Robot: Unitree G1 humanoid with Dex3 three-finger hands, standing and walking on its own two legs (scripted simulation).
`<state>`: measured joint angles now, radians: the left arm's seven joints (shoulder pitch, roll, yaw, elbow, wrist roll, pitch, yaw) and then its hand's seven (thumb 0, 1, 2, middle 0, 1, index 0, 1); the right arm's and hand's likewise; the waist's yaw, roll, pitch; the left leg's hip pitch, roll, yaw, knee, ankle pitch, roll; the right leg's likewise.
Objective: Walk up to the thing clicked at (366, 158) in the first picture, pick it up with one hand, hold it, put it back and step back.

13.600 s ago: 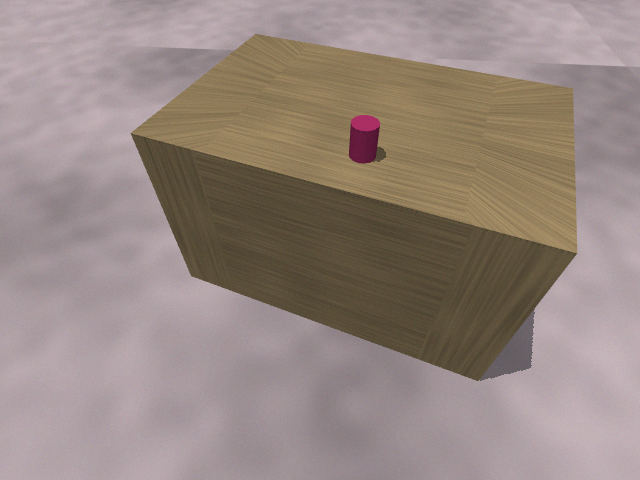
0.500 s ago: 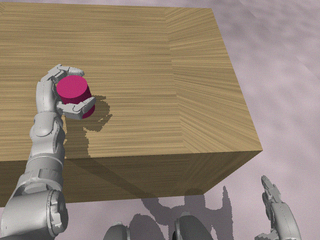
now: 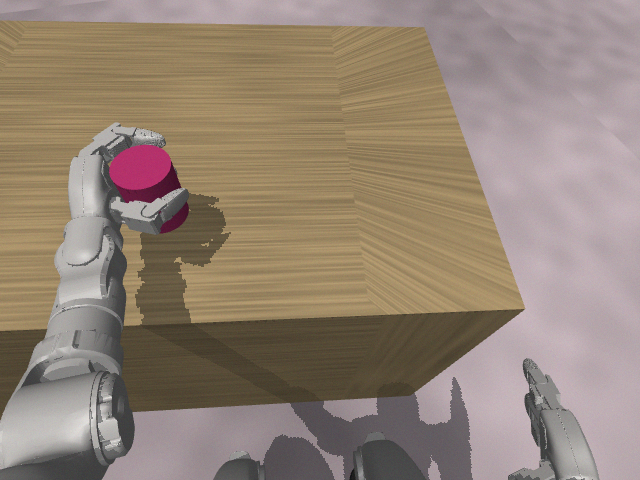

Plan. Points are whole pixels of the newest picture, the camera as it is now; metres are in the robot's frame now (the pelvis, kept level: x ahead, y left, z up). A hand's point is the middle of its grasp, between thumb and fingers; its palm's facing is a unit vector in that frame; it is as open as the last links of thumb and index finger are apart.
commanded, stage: lift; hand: left
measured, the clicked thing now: (152, 191) +0.47 +0.18 +0.06
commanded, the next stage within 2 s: hold in 1.46 s
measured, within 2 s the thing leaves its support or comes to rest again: neither
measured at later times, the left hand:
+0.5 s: hand (132, 170) +0.44 +0.18 +0.13, palm faces +0.08 -1.00 -0.02, open 9.6 cm
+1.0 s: hand (104, 170) +0.39 +0.17 +0.19, palm faces +0.12 -0.99 -0.02, open 9.6 cm
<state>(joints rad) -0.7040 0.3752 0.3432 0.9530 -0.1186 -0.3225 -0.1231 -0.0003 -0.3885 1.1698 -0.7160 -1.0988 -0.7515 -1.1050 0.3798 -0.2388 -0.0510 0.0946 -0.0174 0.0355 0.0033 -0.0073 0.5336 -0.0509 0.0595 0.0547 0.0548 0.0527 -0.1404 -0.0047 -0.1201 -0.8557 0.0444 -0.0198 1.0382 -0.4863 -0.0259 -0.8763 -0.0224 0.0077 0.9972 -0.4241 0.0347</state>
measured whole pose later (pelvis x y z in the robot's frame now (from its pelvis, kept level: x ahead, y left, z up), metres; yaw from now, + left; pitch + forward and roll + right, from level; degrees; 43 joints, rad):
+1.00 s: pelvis +0.01 +0.00 +0.04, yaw +0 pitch +4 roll +0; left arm -0.34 0.24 0.21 0.26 -0.17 0.11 -0.04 0.00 -0.39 1.18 -0.71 -1.10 -0.75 -1.11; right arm 0.31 -0.22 -0.09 0.44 0.05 -0.05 -0.07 -0.01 0.54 -0.05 0.06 0.05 0.05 0.05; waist -0.02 0.03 -0.09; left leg -0.43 0.03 0.00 0.75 -0.40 -0.02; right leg -0.47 -0.04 0.01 0.75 -0.36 0.04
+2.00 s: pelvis +0.01 +0.00 +0.06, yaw +1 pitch -1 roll +0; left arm -0.25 0.23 0.23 -0.04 -0.21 0.35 -0.06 0.00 -0.39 1.17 -0.72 -1.09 -0.76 -1.09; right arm 0.26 -0.22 -0.11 0.61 0.04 -0.21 -0.06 -0.01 0.52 -0.06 0.06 0.05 0.05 0.05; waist 0.00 0.05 -0.06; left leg -0.26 0.02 -0.02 0.59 -0.32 -0.02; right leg -0.29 -0.05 -0.01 0.59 -0.28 0.03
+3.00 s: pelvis +0.02 +0.00 +0.06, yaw +1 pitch -1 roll +0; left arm -0.25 0.22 0.24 -0.04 -0.21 0.38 -0.06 0.00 -0.37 1.17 -0.71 -1.09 -0.75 -1.10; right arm 0.24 -0.22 -0.12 0.66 0.03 -0.21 -0.05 -0.01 0.51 -0.06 0.06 0.05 0.05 0.05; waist 0.00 0.05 -0.05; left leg -0.23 0.02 -0.01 0.55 -0.31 -0.02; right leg -0.25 -0.05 -0.01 0.54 -0.27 0.03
